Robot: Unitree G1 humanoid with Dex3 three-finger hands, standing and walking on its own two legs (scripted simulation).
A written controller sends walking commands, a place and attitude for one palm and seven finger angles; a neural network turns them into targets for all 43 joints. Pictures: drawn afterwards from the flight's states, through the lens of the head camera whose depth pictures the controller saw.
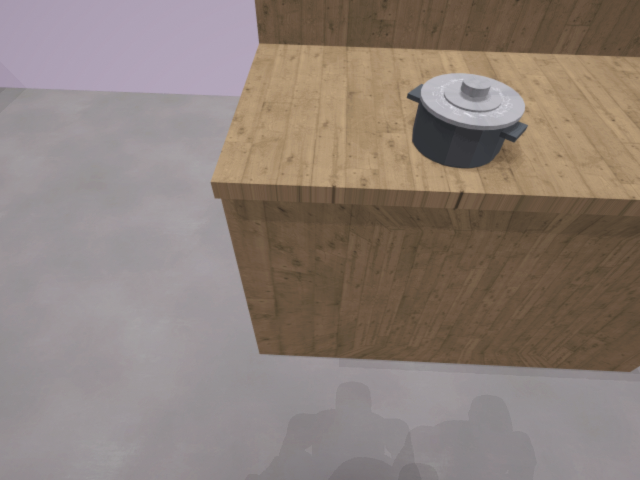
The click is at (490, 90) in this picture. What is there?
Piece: lid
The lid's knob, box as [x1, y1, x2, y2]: [461, 75, 490, 96]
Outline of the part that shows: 463,79 461,90 468,95 483,96 487,93 490,86 490,82 487,79 480,76 471,75 466,76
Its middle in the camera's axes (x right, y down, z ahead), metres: +0.27 -0.27 +0.68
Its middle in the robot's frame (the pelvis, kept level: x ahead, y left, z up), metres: +0.73 -0.23 +0.14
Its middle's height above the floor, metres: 0.91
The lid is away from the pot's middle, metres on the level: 0.01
